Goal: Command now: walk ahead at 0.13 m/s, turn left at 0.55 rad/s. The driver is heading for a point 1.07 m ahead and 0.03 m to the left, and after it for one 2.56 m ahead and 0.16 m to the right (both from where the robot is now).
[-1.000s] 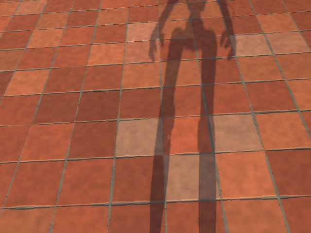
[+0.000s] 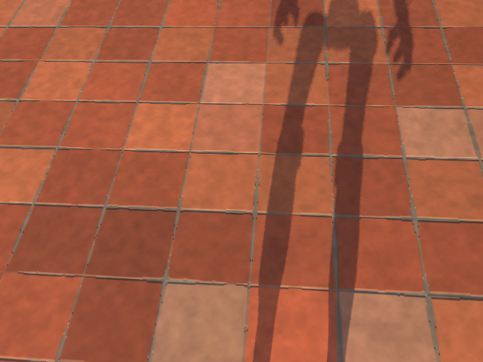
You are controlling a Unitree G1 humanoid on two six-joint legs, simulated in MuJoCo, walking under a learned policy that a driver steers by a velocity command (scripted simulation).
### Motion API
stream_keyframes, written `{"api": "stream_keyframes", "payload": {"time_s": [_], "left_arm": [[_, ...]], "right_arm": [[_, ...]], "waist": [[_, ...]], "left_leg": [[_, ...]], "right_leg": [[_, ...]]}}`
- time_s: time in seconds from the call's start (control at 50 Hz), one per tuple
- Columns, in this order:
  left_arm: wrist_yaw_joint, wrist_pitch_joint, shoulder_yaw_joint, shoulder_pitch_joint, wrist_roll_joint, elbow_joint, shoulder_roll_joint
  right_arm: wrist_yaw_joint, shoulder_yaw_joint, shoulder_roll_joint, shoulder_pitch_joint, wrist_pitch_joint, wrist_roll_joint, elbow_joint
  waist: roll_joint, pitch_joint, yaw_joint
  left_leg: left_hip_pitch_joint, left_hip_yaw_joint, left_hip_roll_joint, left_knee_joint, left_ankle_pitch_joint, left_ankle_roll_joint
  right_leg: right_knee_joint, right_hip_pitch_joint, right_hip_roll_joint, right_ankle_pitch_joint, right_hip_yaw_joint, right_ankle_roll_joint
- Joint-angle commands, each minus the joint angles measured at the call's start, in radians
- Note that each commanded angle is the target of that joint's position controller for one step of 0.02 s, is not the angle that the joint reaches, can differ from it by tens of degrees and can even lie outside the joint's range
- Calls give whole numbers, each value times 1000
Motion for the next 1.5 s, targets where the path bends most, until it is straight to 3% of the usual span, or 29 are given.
{"api": "stream_keyframes", "payload": {"time_s": [0.02, 0.14, 0.26, 0.28, 0.3, 0.32, 0.34, 0.36, 0.38, 0.42, 0.52, 0.58, 0.68, 0.72, 0.74, 0.76, 0.78, 0.82, 0.88, 0.98, 1.02, 1.06, 1.08, 1.1, 1.12, 1.14, 1.2, 1.36, 1.5], "left_arm": [[5, -10, 39, 69, 1, -31, 126], [3, 10, 56, 76, 6, -19, 155], [-8, 46, 87, 113, 0, -9, 223], [-8, 54, 89, 130, -1, -1, 220], [-12, 63, 86, 187, 7, 12, 191], [-19, 74, 61, 201, 6, -54, 96], [-2, 93, 67, 90, 9, -72, 153], [-1, 100, 69, 75, -4, -74, 147], [-3, 96, 70, 97, -15, -57, 145], [-7, 91, 78, 160, 3, -12, 165], [-26, 113, 52, 164, -12, 26, 91], [-26, 116, 53, 135, -13, 28, 109], [-21, 88, 51, 178, -18, 34, 100], [-17, 67, 58, 187, -2, 27, 147], [-16, 62, 87, 177, -11, 22, 250], [-21, 60, 95, 223, -13, 31, 258], [-19, 58, 91, 252, -5, 39, 232], [-8, 70, 92, 158, -13, 24, 206], [-10, 82, 95, 128, -18, 10, 183], [-18, 97, 118, 155, -11, 13, 223], [-28, 103, 125, 128, -9, 6, 231], [-31, 106, 122, 40, -13, -18, 210], [-29, 99, 107, 42, -16, -39, 148], [-24, 88, 92, 32, -12, -68, 103], [-26, 80, 105, 5, 16, -69, 182], [-40, 75, 115, 30, 11, -49, 201], [-79, 73, 111, 93, 20, -1, 180], [-109, 71, 86, -78, 17, -57, 124], [-108, 46, 51, -186, 23, -101, 80]], "right_arm": [[17, -11, -31, 96, 24, -2, -48], [41, 10, -12, -53, 49, -5, -125], [43, 12, -34, -116, 38, 1, -179], [38, 10, -39, -88, 26, -3, -169], [26, 0, -82, -47, 9, -12, -158], [13, -29, -232, -59, 0, -12, -196], [6, -48, -245, 34, 5, -3, -177], [0, -33, -201, 15, 10, -3, -163], [-5, -17, -148, -65, 15, 3, -170], [-12, 6, -80, -162, 14, 10, -192], [-18, 48, -3, -137, -15, -5, -150], [-25, 41, -53, -112, -15, -16, -115], [-39, 19, -98, -126, 0, 5, -92], [-44, 16, -79, -127, -1, 3, -99], [-43, 24, -30, -135, 2, 6, -129], [-49, 27, -24, -181, 11, 1, -132], [-44, 24, -28, -192, 18, 0, -134], [-34, 19, -27, -168, 19, 5, -119], [-25, 22, -23, -152, 13, -1, -112], [-32, 32, -22, -172, 5, 12, -141], [-31, 32, -34, -126, -5, 8, -140], [-41, 31, -32, -21, -19, 2, -111], [-53, 13, -121, 54, -28, -8, -100], [-51, -15, -253, 54, -32, -21, -110], [-48, -11, -218, 2, -35, -37, -110], [-46, 7, -151, -51, -42, -26, -119], [-41, 25, -84, -71, -67, -7, -124], [-17, 10, -84, 125, -103, -11, -41], [-4, 15, -88, 191, -104, -4, 45]], "waist": [[-167, -175, 5], [-193, -148, 25], [-190, -135, 45], [-147, -139, 32], [6, -148, 25], [316, -128, 58], [169, -143, -47], [121, -111, -10], [98, -83, 32], [117, -118, 71], [67, -143, 56], [99, -103, 23], [45, -104, 61], [-48, -107, 63], [-218, -75, 28], [-279, -53, 92], [-222, -57, 98], [-149, -48, 48], [-160, -104, 52], [-193, -130, 92], [-193, -154, 72], [-146, -110, -17], [43, -102, -38], [230, -81, -37], [100, -11, 1], [65, 14, 43], [95, -7, 54], [58, 24, -35], [96, 42, -37]], "left_leg": [[-46, -6, 32, 35, 56, -24], [14, 43, 78, -237, 143, -14], [175, 113, 48, -543, 115, 35], [252, 105, 32, -653, 176, 48], [339, -41, 108, -799, 237, 69], [414, -477, 421, -862, 538, 181], [359, -471, 447, -845, 653, 300], [331, -387, 385, -836, 644, 298], [293, -298, 316, -846, 598, 260], [298, -189, 232, -835, 662, 218], [293, -119, 239, -865, 602, 196], [273, -131, 259, -856, 486, 200], [294, -138, 289, -746, 596, 198], [215, -76, 218, -623, 465, 117], [89, 57, 48, -500, 232, 51], [9, 75, -23, -358, -36, 28], [-30, 16, -7, -202, -113, 26], [-59, -16, 22, -140, -21, 12], [-47, 11, 13, -220, 31, -23], [34, 10, 2, -418, 31, -24], [155, 21, -16, -528, 16, -8], [405, 13, -11, -786, 111, 21], [529, -218, 193, -923, -108, 61], [480, -596, 446, -1075, -367, 145], [353, -589, 458, -1073, -382, 188], [317, -503, 404, -1062, -334, 183], [363, -236, 284, -1063, -75, 146], [505, -56, 323, -1054, 179, 167], [435, 56, 326, -985, 529, 169]], "right_leg": [[-146, 180, -265, 610, 151, -168], [-177, 121, -272, 322, 42, -161], [-72, 114, -300, 106, 7, -108], [1, 82, -280, 51, -23, -65], [168, 9, -224, -72, -84, -2], [436, -257, -48, -502, -145, 87], [572, -292, -11, -510, 23, 88], [616, -294, -24, -434, 72, 85], [596, -270, -36, -337, 90, 78], [595, -208, -21, -239, 62, 75], [375, -38, -21, -216, 74, 71], [240, 33, 13, -256, 62, 48], [60, 88, 38, -194, 30, 10], [-99, 168, -50, 11, 193, -30], [-119, 168, -210, 257, 438, -120], [-170, 165, -322, 404, 561, -230], [-185, 180, -326, 412, 553, -276], [-168, 176, -215, 320, 432, -220], [-132, 241, -133, 351, 369, -179], [-99, 233, -140, 289, 456, -179], [-122, 152, -111, -26, 501, -165], [-90, -78, -19, -401, 492, -96], [112, -253, 78, -524, 377, -36], [365, -394, 213, -452, 211, -5], [479, -382, 99, -343, 252, -12], [518, -356, 77, -274, 241, -8], [618, -342, 45, -142, 160, 29], [492, -476, 2, -32, 137, 57], [147, -208, 20, -100, -20, -21]]}}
